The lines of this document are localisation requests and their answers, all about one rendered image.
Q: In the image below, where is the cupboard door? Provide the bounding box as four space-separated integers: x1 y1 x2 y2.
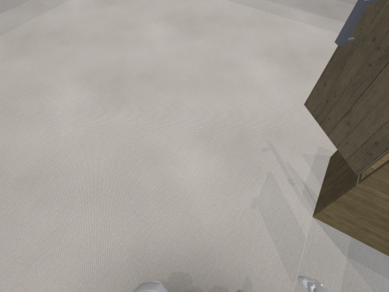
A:
304 0 389 175

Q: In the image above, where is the handle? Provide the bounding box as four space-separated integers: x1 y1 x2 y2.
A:
335 0 379 46

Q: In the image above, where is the right robot hand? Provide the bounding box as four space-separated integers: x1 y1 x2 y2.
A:
298 276 330 292

